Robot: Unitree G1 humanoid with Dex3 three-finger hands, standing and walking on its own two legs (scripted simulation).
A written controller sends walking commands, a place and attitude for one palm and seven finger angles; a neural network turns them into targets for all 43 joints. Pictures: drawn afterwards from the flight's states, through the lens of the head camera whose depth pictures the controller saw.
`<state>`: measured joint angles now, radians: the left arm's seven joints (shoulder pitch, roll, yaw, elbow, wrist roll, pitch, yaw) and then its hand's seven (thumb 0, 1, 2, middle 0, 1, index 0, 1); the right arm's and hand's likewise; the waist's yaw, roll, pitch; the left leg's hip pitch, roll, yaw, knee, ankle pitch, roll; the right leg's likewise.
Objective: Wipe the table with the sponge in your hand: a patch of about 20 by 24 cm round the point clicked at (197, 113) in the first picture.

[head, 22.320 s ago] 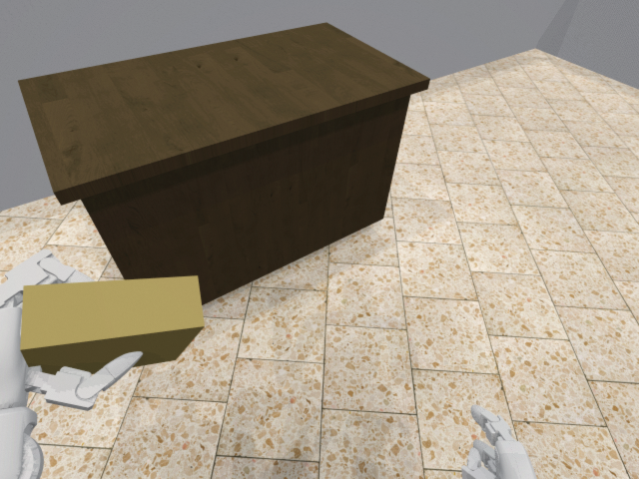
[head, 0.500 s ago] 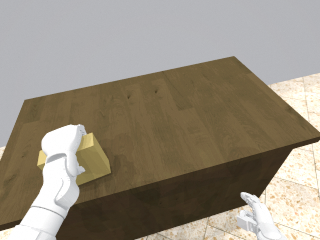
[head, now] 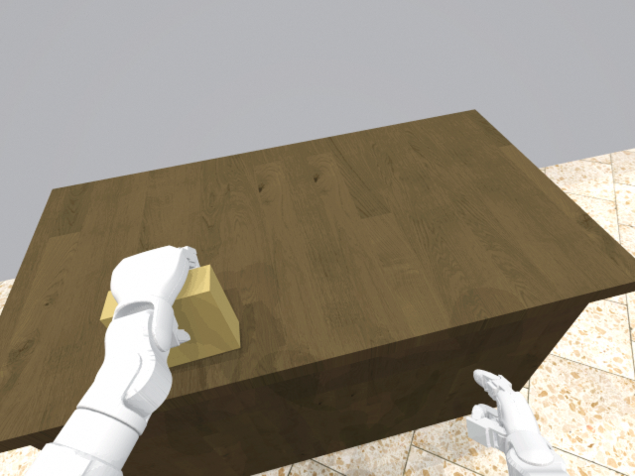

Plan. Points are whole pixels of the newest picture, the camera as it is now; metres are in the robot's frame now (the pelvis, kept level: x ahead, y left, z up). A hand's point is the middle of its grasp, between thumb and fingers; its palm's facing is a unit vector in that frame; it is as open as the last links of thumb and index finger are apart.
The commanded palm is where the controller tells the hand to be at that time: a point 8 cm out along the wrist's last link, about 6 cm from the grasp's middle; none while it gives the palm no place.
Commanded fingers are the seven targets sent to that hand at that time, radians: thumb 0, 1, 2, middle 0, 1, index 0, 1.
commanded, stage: lower the sponge onto the table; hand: left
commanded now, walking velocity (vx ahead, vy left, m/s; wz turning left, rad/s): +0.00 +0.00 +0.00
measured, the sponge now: (184, 330) +0.28 +0.25 +0.01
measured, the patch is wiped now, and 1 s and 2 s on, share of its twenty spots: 0.00 0.05 0.20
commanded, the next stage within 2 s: wipe forward along the first lane in 0.98 s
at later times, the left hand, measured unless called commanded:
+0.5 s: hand (161, 309) +0.29 +0.27 +0.05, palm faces -0.05 -0.11 -0.99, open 9.1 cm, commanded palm +0.27 +0.26 +0.12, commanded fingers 0.00 0.10 1.30 -1.20 -1.60 -1.20 -1.60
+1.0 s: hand (169, 303) +0.30 +0.26 +0.04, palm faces -0.04 -0.09 -1.00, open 9.1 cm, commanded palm +0.27 +0.26 +0.10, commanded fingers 0.00 0.10 1.30 -1.20 -1.60 -1.20 -1.60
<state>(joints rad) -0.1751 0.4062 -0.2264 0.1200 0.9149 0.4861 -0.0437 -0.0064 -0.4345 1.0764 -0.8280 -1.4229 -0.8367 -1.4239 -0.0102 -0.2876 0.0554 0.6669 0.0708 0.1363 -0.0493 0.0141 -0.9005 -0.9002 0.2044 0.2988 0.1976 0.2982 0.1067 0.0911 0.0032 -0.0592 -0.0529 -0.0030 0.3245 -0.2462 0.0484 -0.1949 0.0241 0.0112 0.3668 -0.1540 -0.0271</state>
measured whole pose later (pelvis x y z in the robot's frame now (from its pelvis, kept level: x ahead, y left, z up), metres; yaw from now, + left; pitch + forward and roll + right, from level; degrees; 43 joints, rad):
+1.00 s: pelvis +0.00 +0.01 +0.00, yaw -1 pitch +1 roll +0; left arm -0.17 0.38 -0.19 0.24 0.96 0.42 0.10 -0.01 -0.44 1.08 -0.83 -1.42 -0.84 -1.42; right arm 0.04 -0.27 0.04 0.70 0.07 0.12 -0.05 0.01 -0.90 -0.90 0.20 0.30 0.20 0.30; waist 0.10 0.07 -0.02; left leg -0.10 -0.06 0.01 0.35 -0.26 0.05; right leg -0.24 0.03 0.03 0.39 -0.16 -0.02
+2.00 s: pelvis -0.04 -0.03 -0.02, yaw -1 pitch +10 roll +1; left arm -0.68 0.58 -0.01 1.00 1.01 0.09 0.18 0.01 -0.55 1.19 -0.87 -1.37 -0.88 -1.42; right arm 0.22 -0.31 0.00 0.74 0.08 0.09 -0.09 0.01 -0.90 -0.90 0.20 0.30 0.20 0.30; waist -0.03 0.03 -0.08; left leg -0.47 -0.02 0.01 0.57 -0.28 0.02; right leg -0.57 0.06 0.01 0.52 -0.13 -0.06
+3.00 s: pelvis -0.01 +0.02 -0.02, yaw +0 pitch +17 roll -2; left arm -0.94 0.64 -0.08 1.19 1.06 0.10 0.17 0.01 -0.54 1.18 -0.86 -1.38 -0.87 -1.45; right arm 0.31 -0.27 -0.02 0.75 0.06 0.14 -0.06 0.01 -0.90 -0.90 0.21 0.30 0.20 0.30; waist -0.07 0.03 -0.13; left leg -0.60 -0.05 0.00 0.65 -0.35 0.06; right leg -0.67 0.03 0.00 0.54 -0.18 -0.01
